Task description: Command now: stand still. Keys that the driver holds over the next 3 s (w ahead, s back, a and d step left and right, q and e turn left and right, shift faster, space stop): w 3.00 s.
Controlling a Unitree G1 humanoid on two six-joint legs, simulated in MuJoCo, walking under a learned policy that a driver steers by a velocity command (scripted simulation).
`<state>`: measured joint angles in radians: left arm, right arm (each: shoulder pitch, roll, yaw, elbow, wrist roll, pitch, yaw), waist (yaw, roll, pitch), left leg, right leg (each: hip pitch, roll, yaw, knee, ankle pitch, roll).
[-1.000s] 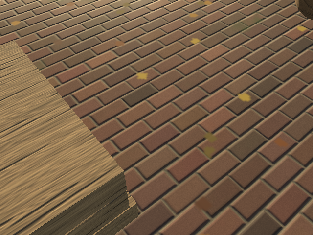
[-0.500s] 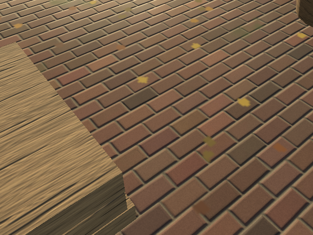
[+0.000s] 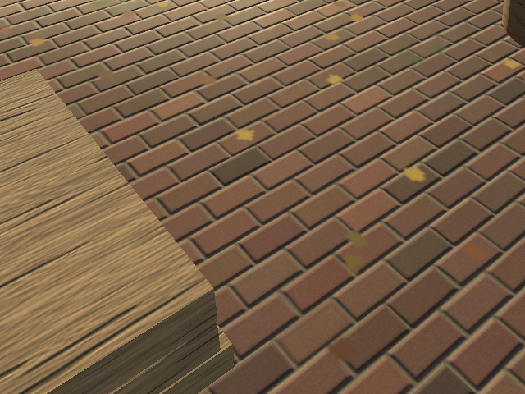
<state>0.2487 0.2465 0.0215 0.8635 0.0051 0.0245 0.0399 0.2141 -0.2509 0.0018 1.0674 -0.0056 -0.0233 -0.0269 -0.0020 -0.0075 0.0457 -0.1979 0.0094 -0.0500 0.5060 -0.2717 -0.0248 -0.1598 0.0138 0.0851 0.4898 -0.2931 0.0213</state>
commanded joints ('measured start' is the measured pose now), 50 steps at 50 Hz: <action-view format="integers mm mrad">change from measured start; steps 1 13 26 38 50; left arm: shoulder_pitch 16 35 52 66 78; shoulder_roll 109 103 95 87 78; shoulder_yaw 21 11 2 -3 -4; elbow -23 62 127 160 181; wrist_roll -1 -5 -8 -8 -9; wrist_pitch -11 -12 -17 -21 -23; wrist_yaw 5 11 19 21 28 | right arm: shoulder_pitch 24 46 68 94 108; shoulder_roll -117 -102 -88 -77 -70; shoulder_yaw -18 -9 -7 -9 -11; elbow -13 19 23 22 14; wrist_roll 0 0 2 4 5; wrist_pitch -6 -4 -9 -4 -6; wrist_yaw -4 -5 -4 -6 -4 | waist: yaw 0 2 6 11 13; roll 9 13 14 10 15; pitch -4 5 8 4 13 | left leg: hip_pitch -4 -9 -6 7 0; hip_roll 4 -2 -6 -13 -10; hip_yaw -6 -7 -13 -12 -24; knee -87 -96 -103 -98 -109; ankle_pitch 116 113 115 149 139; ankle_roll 6 18 26 34 45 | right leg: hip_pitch -30 -37 -42 -51 -56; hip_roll -14 -12 -15 -22 -27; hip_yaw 8 -6 -17 -23 -28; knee -83 -92 -100 -99 -101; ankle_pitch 184 166 159 169 147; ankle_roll -15 -5 10 16 25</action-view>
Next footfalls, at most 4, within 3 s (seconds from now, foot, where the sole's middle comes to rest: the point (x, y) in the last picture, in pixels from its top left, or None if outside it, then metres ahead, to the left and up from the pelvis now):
none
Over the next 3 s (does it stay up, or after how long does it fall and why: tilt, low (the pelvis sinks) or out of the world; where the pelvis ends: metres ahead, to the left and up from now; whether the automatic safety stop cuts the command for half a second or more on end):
stays up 0.01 0.03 0.00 its command is cut before an obstacle from the start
